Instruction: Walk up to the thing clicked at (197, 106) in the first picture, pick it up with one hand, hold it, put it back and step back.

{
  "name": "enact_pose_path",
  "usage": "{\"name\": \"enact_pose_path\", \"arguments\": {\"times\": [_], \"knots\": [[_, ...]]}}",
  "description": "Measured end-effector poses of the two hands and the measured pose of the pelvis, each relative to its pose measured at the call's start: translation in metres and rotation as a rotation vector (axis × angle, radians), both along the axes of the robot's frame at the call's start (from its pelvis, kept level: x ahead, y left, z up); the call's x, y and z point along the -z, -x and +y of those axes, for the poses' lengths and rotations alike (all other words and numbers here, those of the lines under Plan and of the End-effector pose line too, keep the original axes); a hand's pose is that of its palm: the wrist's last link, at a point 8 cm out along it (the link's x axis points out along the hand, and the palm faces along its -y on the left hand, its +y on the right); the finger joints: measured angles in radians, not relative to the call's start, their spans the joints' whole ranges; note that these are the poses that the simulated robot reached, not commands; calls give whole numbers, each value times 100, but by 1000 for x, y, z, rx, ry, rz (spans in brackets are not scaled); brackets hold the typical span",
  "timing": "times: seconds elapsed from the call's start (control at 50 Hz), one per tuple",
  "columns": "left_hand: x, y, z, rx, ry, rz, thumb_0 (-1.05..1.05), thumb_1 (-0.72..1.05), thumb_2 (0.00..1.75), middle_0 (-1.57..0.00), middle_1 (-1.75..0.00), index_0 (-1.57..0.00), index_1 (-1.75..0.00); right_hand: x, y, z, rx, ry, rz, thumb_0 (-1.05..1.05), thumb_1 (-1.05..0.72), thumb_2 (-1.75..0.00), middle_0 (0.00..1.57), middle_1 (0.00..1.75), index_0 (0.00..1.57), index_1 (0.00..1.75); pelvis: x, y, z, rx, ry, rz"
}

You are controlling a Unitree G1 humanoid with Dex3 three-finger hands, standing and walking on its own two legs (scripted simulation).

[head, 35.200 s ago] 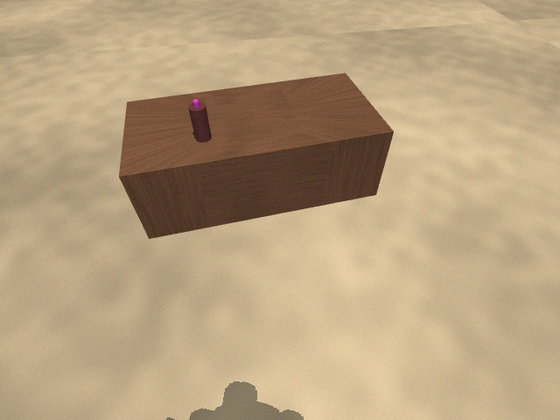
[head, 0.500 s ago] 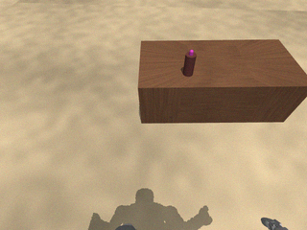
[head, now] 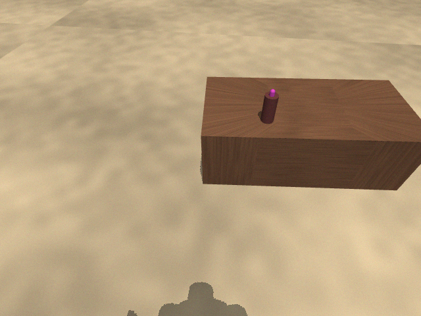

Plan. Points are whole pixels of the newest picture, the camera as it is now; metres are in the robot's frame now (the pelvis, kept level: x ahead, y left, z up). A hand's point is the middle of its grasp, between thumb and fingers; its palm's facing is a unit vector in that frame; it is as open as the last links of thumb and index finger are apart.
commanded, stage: step back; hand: right
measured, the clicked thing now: (269, 105) +1.13 -0.25 -0.28
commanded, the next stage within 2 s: stand in 0.44 s
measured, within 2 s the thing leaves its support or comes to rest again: neither
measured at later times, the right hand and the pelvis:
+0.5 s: hand out of the picture +0.13 -0.24 -0.15, palm faces -0.03 +0.94 -0.34, open 7.4 cm; pelvis +0.04 +0.01 +0.01, yaw +1 degrees
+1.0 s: hand out of the picture +0.12 -0.25 -0.13, palm faces -0.02 +0.94 -0.34, open 7.4 cm; pelvis +0.03 +0.00 +0.02, yaw +1 degrees
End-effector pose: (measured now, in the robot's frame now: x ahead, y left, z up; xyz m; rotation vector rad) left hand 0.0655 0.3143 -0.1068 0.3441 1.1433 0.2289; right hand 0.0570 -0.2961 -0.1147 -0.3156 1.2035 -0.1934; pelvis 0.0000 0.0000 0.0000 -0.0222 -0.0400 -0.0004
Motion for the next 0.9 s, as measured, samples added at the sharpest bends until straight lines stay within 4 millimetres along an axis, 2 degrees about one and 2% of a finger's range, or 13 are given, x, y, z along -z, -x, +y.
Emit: {"name": "enact_pose_path", "arguments": {"times": [0.14, 0.22, 0.3, 0.5, 0.66, 0.78, 0.9], "knots": [[4, -23, 9, -14, 14, -2, 1, 91, 89, -20, -30, -21, -30, -4, -29, 8, -20, 19, -43, 1, -90, -90, 20, 30, 20, 30, 1, -15, 14, -9, -23, 4], [1, -40, 8, -5, 9, -2, 1, 91, 89, -20, -30, -20, -30, -8, -35, 8, -23, 24, -46, 1, -90, -90, 20, 30, 20, 30, -2, -19, 11, -3, -20, 7], [-1, -54, 0, 11, 1, -25, 1, 91, 89, -20, -29, -20, -30, -3, -41, 1, -9, 20, -24, 1, -90, -90, 21, 30, 20, 30, -1, -22, 4, -4, -12, 2], [-4, -63, -7, -7, 26, -2, 1, 91, 89, -20, -30, -21, -30, -4, -64, 7, -20, -3, -14, 1, -90, -90, 20, 30, 20, 30, -7, -40, 6, -17, -21, 1], [-5, -65, -13, -5, 48, 26, 0, 91, 89, -20, -30, -20, -30, -15, -79, 11, -23, -2, -40, 1, -90, -90, 20, 30, 20, 30, -16, -41, 6, -8, -20, -5], [-7, -61, -16, 3, 53, 34, 0, 91, 89, -20, -30, -20, -30, -20, -80, 9, -19, 0, -52, 1, -90, -90, 20, 30, 20, 30, -19, -37, 5, -8, -19, -7], [-9, -52, -17, 0, 50, 38, 0, 91, 89, -20, -30, -20, -30, -21, -71, 7, -17, 0, -46, 1, -90, -90, 20, 30, 20, 30, -21, -31, 4, -9, -20, -9]]}}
